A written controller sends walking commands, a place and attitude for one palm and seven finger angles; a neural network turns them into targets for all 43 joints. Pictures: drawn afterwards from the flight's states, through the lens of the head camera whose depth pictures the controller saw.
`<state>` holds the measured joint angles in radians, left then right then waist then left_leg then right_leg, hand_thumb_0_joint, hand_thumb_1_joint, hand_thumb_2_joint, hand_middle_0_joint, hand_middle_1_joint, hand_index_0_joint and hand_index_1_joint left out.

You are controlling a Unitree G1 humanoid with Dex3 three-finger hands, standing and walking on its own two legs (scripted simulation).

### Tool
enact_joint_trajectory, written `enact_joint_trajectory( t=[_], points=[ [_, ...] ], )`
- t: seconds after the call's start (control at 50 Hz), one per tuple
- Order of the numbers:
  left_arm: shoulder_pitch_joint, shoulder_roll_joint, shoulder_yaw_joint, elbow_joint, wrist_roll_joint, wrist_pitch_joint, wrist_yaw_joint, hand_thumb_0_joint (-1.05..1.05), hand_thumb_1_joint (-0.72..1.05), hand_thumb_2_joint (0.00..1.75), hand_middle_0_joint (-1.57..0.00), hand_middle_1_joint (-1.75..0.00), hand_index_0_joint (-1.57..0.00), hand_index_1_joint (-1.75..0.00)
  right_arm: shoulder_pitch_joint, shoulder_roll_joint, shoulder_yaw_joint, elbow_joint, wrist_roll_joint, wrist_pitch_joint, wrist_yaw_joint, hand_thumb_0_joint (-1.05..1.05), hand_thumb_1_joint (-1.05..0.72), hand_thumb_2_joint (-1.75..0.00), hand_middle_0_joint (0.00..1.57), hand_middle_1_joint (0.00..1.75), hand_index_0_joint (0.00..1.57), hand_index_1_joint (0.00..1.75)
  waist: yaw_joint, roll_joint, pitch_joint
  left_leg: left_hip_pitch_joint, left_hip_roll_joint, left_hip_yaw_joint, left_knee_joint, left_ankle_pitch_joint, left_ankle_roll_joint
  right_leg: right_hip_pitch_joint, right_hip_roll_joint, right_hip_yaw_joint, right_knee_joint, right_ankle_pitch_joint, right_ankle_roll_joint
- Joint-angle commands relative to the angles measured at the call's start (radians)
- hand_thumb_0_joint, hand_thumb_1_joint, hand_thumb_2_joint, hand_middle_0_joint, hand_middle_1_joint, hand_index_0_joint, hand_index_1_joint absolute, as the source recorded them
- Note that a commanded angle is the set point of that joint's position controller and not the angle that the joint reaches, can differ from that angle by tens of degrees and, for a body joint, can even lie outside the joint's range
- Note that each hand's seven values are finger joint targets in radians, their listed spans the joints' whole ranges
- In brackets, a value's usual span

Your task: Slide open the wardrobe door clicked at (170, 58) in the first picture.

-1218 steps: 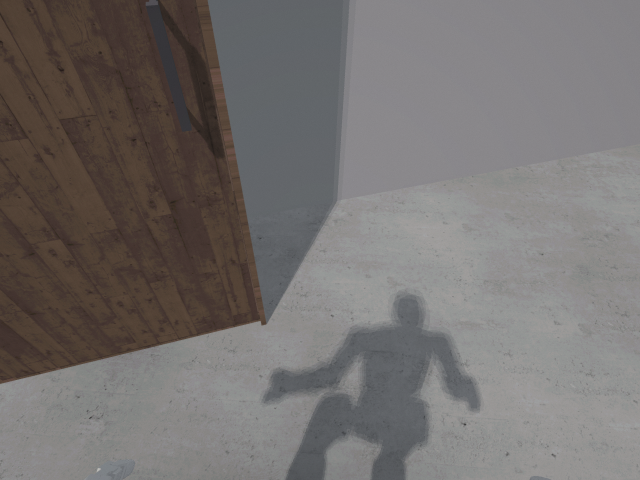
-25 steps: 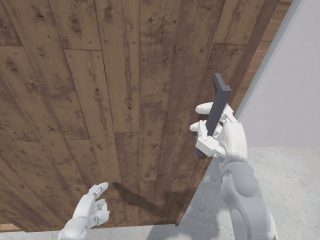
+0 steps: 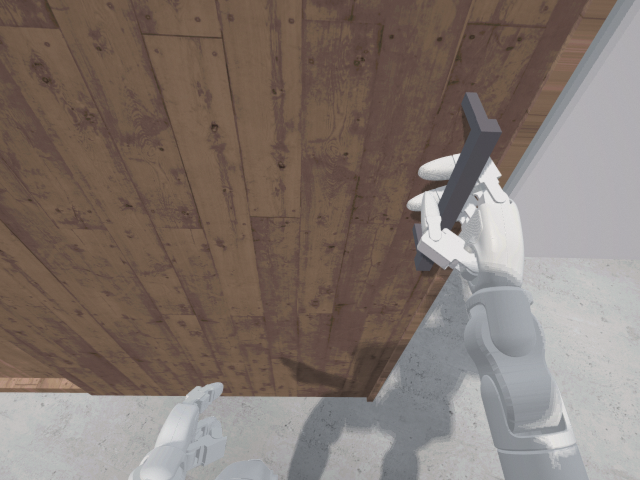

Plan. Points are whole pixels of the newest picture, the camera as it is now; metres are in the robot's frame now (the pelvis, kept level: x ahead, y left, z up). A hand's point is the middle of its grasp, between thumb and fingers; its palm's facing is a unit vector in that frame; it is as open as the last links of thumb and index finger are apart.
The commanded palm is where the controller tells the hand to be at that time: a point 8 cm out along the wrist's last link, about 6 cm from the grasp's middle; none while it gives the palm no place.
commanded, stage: step sideways, sliding the door along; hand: right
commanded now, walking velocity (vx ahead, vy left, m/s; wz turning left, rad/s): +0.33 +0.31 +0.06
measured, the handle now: (444, 195) +0.37 -0.11 +0.18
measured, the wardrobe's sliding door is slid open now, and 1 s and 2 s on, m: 0.00 0.07 0.31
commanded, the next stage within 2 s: none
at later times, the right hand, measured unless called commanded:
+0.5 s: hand (405, 228) +0.33 -0.06 +0.17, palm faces +0.12 +0.99 +0.02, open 5.4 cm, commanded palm +0.31 -0.04 +0.17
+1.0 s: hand (347, 220) +0.34 +0.00 +0.17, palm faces +0.45 +0.89 -0.03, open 5.8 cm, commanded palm +0.30 +0.02 +0.15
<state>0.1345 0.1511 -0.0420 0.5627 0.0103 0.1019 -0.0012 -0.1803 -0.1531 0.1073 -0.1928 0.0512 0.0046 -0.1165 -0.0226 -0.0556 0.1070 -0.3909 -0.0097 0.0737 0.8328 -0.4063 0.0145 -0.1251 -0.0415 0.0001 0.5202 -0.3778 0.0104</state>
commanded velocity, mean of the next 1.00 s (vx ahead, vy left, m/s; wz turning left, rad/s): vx -0.02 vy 0.29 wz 0.15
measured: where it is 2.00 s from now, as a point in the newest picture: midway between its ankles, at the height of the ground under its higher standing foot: outside the picture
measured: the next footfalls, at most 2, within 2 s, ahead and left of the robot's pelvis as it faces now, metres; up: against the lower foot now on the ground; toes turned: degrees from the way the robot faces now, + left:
left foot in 0.12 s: +0.08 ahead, +0.10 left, +0.00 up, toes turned +3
right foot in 0.36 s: +0.01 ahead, -0.04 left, +0.00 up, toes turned -9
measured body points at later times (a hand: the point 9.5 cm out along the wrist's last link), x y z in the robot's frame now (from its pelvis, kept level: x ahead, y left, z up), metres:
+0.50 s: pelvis +0.01 +0.07 +0.00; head +0.09 +0.04 +0.44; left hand +0.25 +0.26 -0.08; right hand +0.32 -0.12 +0.17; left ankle +0.03 +0.19 -0.64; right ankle -0.03 -0.03 -0.73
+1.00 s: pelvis +0.05 +0.21 -0.03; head +0.13 +0.20 +0.41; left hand +0.30 +0.37 -0.11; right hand +0.31 -0.05 +0.17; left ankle +0.21 +0.35 -0.73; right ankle +0.02 +0.10 -0.70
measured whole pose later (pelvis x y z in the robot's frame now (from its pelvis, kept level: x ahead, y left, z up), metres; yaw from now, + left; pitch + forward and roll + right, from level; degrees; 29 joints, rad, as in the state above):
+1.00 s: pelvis +0.05 +0.21 -0.03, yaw -4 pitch -6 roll +2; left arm 0.03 0.21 -0.04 0.52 -0.02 -0.10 -0.07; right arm -0.06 -0.14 -0.18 -0.47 0.05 -0.03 -0.22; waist -0.05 -0.05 0.29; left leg -0.43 0.05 0.03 0.67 -0.13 -0.04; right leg -0.33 -0.05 -0.02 1.06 -0.65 0.04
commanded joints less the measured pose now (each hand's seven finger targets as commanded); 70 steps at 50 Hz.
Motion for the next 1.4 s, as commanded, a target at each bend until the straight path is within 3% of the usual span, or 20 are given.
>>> enact_joint_trajectory(
  t=[0.0, 0.06, 0.08, 0.1, 0.12, 0.2, 0.3, 0.34, 0.36, 0.44, 0.5, 0.72, 0.8, 0.86, 0.94, 0.98, 1.02, 1.08, 1.14, 1.38],
  points=[
    [-0.163, 0.122, 0.05, -0.15, -0.013, -0.067, 0.03, 0.0, 0.9, 0.9, -0.2, -0.3, -0.2, -0.3, -0.466, 0.043, 0.084, -0.241, -0.009, -0.129, 0.035, 0.0, -0.9, -0.9, 0.45, 1.4, 0.45, 1.4, 0.062, -0.116, -0.275, 0.123, -0.001, 0.002, -0.115, 0.063, 0.013, 0.09, -0.288, 0.129, -0.066, 0.601, -0.162],
    [-0.19, 0.12, 0.052, -0.154, -0.03, -0.083, 0.037, 0.0, 0.9, 0.9, -0.2, -0.3, -0.2, -0.3, -0.484, 0.071, 0.115, -0.235, -0.011, -0.138, 0.042, 0.0, -0.9, -0.9, 0.45, 1.4, 0.45, 1.4, 0.029, -0.053, -0.275, 0.392, 0.01, -0.044, -0.275, 0.155, 0.03, -0.128, -0.225, 0.066, 0.103, 0.353, -0.121],
    [-0.183, 0.104, 0.053, -0.157, -0.041, -0.085, 0.036, 0.0, 0.9, 0.9, -0.2, -0.3, -0.2, -0.3, -0.493, 0.071, 0.122, -0.25, -0.02, -0.142, 0.042, 0.0, -0.9, -0.9, 0.45, 1.4, 0.45, 1.4, 0.021, 0.162, -0.291, 0.459, 0.096, -0.179, -0.41, 0.2, 0.062, -0.204, -0.119, -0.002, 0.291, 0.181, -0.089],
    [-0.199, 0.091, 0.059, -0.175, -0.043, -0.095, 0.037, 0.0, 0.9, 0.9, -0.2, -0.3, -0.2, -0.3, -0.481, 0.051, 0.107, -0.251, -0.026, -0.145, 0.039, 0.0, -0.9, -0.9, 0.45, 1.4, 0.45, 1.4, 0.011, 0.428, -0.274, 0.427, 0.269, -0.525, -0.581, 0.261, 0.149, -0.328, 0.066, -0.027, 0.547, -0.179, -0.043],
    [-0.184, 0.096, 0.07, -0.156, -0.031, -0.112, 0.04, 0.0, 0.9, 0.9, -0.2, -0.3, -0.2, -0.3, -0.422, 0.057, 0.088, -0.206, -0.023, -0.153, 0.035, 0.0, -0.9, -0.9, 0.45, 1.4, 0.45, 1.4, 0.0, 0.424, -0.255, 0.352, 0.345, -0.622, -0.616, 0.302, 0.207, -0.341, 0.085, 0.06, 0.695, -0.249, -0.033],
    [-0.143, 0.093, 0.08, -0.107, -0.026, -0.119, 0.02, 0.0, 0.9, 0.9, -0.2, -0.3, -0.2, -0.3, -0.516, 0.138, 0.159, -0.267, -0.035, -0.222, 0.044, 0.0, -0.9, -0.9, 0.45, 1.4, 0.45, 1.4, 0.054, 0.183, -0.308, 0.306, 0.213, -0.245, -0.489, 0.464, 0.175, -0.206, 0.038, -0.003, 0.585, -0.044, -0.008],
    [-0.114, 0.103, 0.086, -0.127, -0.022, -0.146, 0.018, 0.0, 0.9, 0.9, -0.2, -0.3, -0.2, -0.3, -0.527, 0.179, 0.229, -0.257, -0.035, -0.251, 0.062, 0.0, -0.9, -0.9, 0.45, 1.4, 0.45, 1.4, 0.072, 0.088, -0.338, 0.145, 0.144, -0.171, -0.289, 0.425, 0.134, 0.134, 0.006, -0.077, -0.093, 0.186, -0.039],
    [-0.118, 0.157, 0.105, -0.161, -0.022, -0.157, 0.018, 0.0, 0.9, 0.9, -0.2, -0.3, -0.2, -0.3, -0.506, 0.206, 0.277, -0.281, -0.02, -0.256, 0.082, 0.0, -0.9, -0.9, 0.45, 1.4, 0.45, 1.4, 0.059, -0.198, -0.312, -0.266, 0.014, -0.07, 0.164, -0.018, 0.046, 0.405, -0.423, 0.388, -0.196, 0.588, -0.163],
    [-0.124, 0.17, 0.096, -0.18, -0.034, -0.162, 0.002, 0.0, 0.9, 0.9, -0.2, -0.3, -0.2, -0.3, -0.525, 0.184, 0.265, -0.296, -0.014, -0.249, 0.084, 0.0, -0.9, -0.9, 0.45, 1.4, 0.45, 1.4, 0.06, -0.085, -0.346, -0.303, 0.01, -0.168, 0.355, -0.056, 0.043, 0.401, -0.509, 0.495, -0.154, 0.719, -0.26],
    [-0.109, 0.161, 0.095, -0.161, -0.024, -0.155, -0.016, 0.0, 0.9, 0.9, -0.2, -0.3, -0.2, -0.3, -0.555, 0.162, 0.232, -0.382, -0.02, -0.245, 0.082, 0.0, -0.9, -0.9, 0.45, 1.4, 0.45, 1.4, 0.071, 0.037, -0.311, -0.455, 0.045, -0.123, 0.448, -0.056, 0.017, 0.46, -0.408, 0.219, -0.066, 0.808, -0.194],
    [-0.083, 0.159, 0.106, -0.178, -0.033, -0.152, -0.032, 0.0, 0.9, 0.9, -0.2, -0.3, -0.2, -0.3, -0.532, 0.194, 0.26, -0.387, -0.032, -0.21, 0.084, 0.0, -0.9, -0.9, 0.45, 1.4, 0.45, 1.4, 0.072, -0.101, -0.31, -0.381, 0.038, -0.015, 0.365, 0.041, -0.013, 0.41, -0.319, 0.053, -0.081, 0.807, -0.141],
    [-0.136, 0.158, 0.089, -0.242, -0.041, -0.183, -0.011, 0.0, 0.9, 0.9, -0.2, -0.3, -0.2, -0.3, -0.288, 0.086, 0.157, -0.462, -0.001, -0.177, 0.032, 0.0, -0.9, -0.9, 0.45, 1.4, 0.45, 1.4, 0.066, -0.304, -0.264, -0.215, 0.071, 0.043, 0.194, -0.001, -0.035, 0.37, -0.383, -0.061, -0.044, 0.939, -0.124],
    [-0.135, 0.099, 0.073, -0.232, -0.074, -0.195, -0.016, 0.0, 0.9, 0.9, -0.2, -0.3, -0.2, -0.3, -0.209, 0.026, 0.119, -0.517, -0.021, -0.182, 0.018, 0.0, -0.9, -0.9, 0.45, 1.4, 0.45, 1.4, 0.045, -0.013, -0.289, 0.352, 0.04, 0.049, -0.335, 0.566, -0.022, 0.092, -0.214, -0.084, 0.374, 0.644, -0.023],
    [-0.158, 0.043, 0.043, -0.224, -0.037, -0.235, -0.01, 0.0, 0.9, 0.9, -0.2, -0.3, -0.2, -0.3, -0.02, -0.118, -0.03, -0.536, -0.03, -0.177, -0.002, 0.0, -0.9, -0.9, 0.45, 1.4, 0.45, 1.4, 0.007, 0.307, -0.227, 0.239, 0.363, -0.321, -0.399, 1.35, 0.119, -0.214, 0.002, -0.012, 0.798, -0.399, -0.002],
    [-0.096, 0.117, 0.083, -0.17, -0.046, -0.246, -0.046, 0.0, 0.9, 0.9, -0.2, -0.3, -0.2, -0.3, -0.127, -0.022, 0.008, -0.694, 0.005, -0.22, 0.01, 0.0, -0.9, -0.9, 0.45, 1.4, 0.45, 1.4, 0.044, 0.432, -0.233, 0.193, 0.31, -0.31, -0.398, 0.816, 0.179, -0.146, -0.017, -0.007, 0.517, -0.282, 0.027],
    [-0.084, 0.144, 0.089, -0.143, -0.049, -0.222, -0.044, 0.0, 0.9, 0.9, -0.2, -0.3, -0.2, -0.3, -0.099, -0.025, -0.025, -0.664, 0.012, -0.241, 0.02, 0.0, -0.9, -0.9, 0.45, 1.4, 0.45, 1.4, 0.09, 0.273, -0.337, 0.223, 0.212, -0.146, -0.185, 0.775, 0.095, -0.005, -0.011, -0.037, 0.015, -0.015, 0.015],
    [-0.157, 0.202, 0.128, -0.194, -0.031, -0.203, -0.03, 0.0, 0.9, 0.9, -0.2, -0.3, -0.2, -0.3, -0.134, -0.027, 0.002, -0.689, 0.004, -0.259, 0.033, 0.0, -0.9, -0.9, 0.45, 1.4, 0.45, 1.4, 0.054, -0.293, -0.298, -0.151, 0.033, -0.04, 0.301, -0.029, -0.019, 0.187, -0.407, 0.337, -0.234, 0.446, -0.103],
    [-0.171, 0.193, 0.122, -0.195, -0.024, -0.195, -0.05, 0.0, 0.9, 0.9, -0.2, -0.3, -0.2, -0.3, -0.262, -0.022, 0.022, -0.704, -0.008, -0.234, 0.023, 0.0, -0.9, -0.9, 0.45, 1.4, 0.45, 1.4, 0.06, -0.108, -0.293, -0.245, 0.028, -0.2, 0.838, -0.036, -0.029, 0.054, -0.492, 0.478, -0.247, 0.336, -0.151],
    [-0.138, 0.2, 0.11, -0.191, -0.028, -0.166, -0.042, 0.0, 0.9, 0.9, -0.2, -0.3, -0.2, -0.3, -0.182, 0.013, 0.088, -0.622, -0.022, -0.195, 0.004, 0.0, -0.9, -0.9, 0.45, 1.4, 0.45, 1.4, 0.037, -0.028, -0.251, -0.431, 0.035, -0.135, 0.921, -0.049, -0.05, 0.219, -0.449, 0.283, -0.145, 0.621, -0.199],
    [-0.086, 0.154, 0.094, -0.227, -0.043, -0.188, -0.006, 0.0, 0.9, 0.9, -0.2, -0.3, -0.2, -0.3, -0.228, 0.071, 0.149, -0.475, -0.033, -0.175, 0.036, 0.0, -0.9, -0.9, 0.45, 1.4, 0.45, 1.4, 0.067, -0.374, -0.319, -0.019, 0.008, 0.078, 0.021, -0.023, -0.045, 0.236, -0.331, 0.016, -0.192, 0.46, -0.103]
  ],
)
